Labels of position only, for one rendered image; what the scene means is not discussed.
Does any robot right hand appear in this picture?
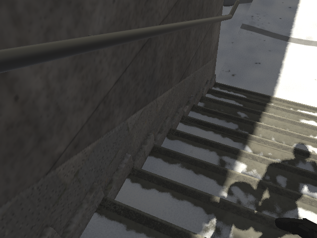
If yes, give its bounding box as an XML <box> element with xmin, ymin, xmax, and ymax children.
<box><xmin>274</xmin><ymin>217</ymin><xmax>317</xmax><ymax>238</ymax></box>

